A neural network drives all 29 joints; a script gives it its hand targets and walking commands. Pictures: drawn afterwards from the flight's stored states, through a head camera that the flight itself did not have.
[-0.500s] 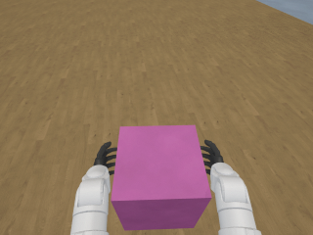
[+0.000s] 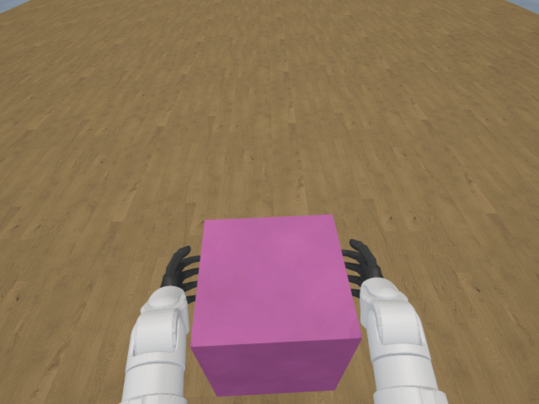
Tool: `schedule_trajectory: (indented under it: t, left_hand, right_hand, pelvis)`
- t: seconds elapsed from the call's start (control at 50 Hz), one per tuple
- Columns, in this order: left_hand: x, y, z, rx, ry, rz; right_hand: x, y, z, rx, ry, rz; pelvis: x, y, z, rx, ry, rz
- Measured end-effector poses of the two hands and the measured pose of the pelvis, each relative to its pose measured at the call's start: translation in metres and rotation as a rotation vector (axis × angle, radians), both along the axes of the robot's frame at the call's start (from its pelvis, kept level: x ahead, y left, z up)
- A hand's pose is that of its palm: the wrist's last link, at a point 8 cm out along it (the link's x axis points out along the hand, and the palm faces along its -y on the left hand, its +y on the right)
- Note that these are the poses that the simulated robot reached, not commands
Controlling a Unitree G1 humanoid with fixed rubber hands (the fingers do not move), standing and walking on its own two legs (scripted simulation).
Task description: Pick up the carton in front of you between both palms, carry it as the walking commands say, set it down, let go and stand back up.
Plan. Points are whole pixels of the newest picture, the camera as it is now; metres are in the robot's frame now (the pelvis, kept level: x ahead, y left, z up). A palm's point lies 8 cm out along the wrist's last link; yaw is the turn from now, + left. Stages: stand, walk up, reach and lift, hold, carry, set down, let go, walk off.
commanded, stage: set down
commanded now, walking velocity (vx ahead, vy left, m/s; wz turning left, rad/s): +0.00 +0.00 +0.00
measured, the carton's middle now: (272, 309) +0.30 +0.01 -0.04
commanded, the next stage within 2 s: none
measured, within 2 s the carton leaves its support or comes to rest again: neither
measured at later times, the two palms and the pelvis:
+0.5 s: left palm (202, 305) +0.33 +0.14 -0.08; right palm (361, 303) +0.33 -0.16 -0.08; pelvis -0.04 -0.03 -0.04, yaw +3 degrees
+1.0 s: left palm (226, 315) +0.40 +0.12 -0.24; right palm (355, 324) +0.37 -0.18 -0.24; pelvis -0.05 +0.00 -0.17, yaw +3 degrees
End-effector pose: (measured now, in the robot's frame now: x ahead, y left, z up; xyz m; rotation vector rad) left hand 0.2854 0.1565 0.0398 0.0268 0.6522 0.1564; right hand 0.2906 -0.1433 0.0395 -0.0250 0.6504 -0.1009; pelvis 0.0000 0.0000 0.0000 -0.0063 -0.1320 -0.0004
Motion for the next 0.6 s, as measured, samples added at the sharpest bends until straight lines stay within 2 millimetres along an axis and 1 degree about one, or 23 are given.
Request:
schedule_trajectory:
  t: [0.08, 0.18, 0.26, 0.32, 0.36, 0.42, 0.5, 0.6]
  left_hand:
    - [0.001, -0.007, 0.000, -0.007, 0.001, 0.004]
    - [0.011, -0.016, -0.006, -0.022, 0.008, 0.009]
    - [0.024, -0.018, -0.016, -0.022, 0.011, 0.012]
    - [0.032, -0.017, -0.031, -0.017, 0.022, 0.008]
    - [0.036, -0.016, -0.045, -0.007, 0.034, 0.004]
    - [0.040, -0.016, -0.073, 0.009, 0.049, -0.009]
    - [0.047, -0.017, -0.118, 0.022, 0.048, -0.037]
    - [0.059, -0.020, -0.175, 0.016, 0.028, -0.062]
  right_hand:
    - [0.000, -0.007, -0.001, 0.017, 0.001, -0.011]
    - [0.009, -0.016, -0.008, 0.056, 0.009, -0.044]
    - [0.023, -0.018, -0.018, 0.068, 0.014, -0.050]
    - [0.034, -0.017, -0.032, 0.064, 0.025, -0.041]
    - [0.038, -0.016, -0.047, 0.060, 0.037, -0.034]
    - [0.041, -0.016, -0.077, 0.048, 0.051, -0.027]
    - [0.041, -0.017, -0.124, 0.031, 0.048, -0.037]
    - [0.043, -0.019, -0.182, 0.027, 0.027, -0.065]
  pelvis:
    - [-0.005, -0.007, -0.001, 0.000, -0.012, 0.009]
    - [-0.014, -0.017, -0.006, 0.001, -0.017, 0.023]
    - [-0.021, -0.026, -0.012, 0.002, 0.003, 0.036]
    - [-0.025, -0.030, -0.017, 0.003, 0.046, 0.039]
    - [-0.027, -0.033, -0.020, 0.003, 0.090, 0.040]
    - [-0.031, -0.035, -0.027, 0.004, 0.172, 0.042]
    - [-0.037, -0.035, -0.040, 0.006, 0.304, 0.046]
    - [-0.044, -0.031, -0.067, 0.005, 0.482, 0.046]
